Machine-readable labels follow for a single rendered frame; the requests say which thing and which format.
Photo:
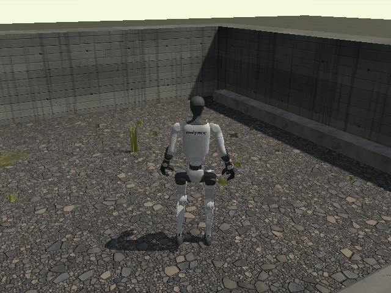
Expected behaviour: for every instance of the robot left upper arm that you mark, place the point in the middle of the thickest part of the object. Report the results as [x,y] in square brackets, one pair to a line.
[177,127]

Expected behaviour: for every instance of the robot left hand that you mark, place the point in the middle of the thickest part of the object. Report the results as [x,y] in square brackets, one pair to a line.
[169,167]

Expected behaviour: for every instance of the robot left foot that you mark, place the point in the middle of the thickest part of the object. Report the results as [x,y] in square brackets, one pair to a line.
[179,239]

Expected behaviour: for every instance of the right robot thigh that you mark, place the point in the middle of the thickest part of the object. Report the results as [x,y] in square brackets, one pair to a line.
[210,184]

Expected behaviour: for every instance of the left robot forearm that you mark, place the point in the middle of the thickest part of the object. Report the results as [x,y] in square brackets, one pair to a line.
[167,158]

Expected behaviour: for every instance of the robot right upper arm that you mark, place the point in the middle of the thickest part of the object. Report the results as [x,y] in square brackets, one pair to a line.
[215,129]

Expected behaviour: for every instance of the right robot forearm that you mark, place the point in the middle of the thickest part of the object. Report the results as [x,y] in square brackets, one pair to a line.
[227,160]

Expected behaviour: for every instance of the robot right hand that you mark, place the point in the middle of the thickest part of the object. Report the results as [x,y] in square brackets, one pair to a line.
[231,171]

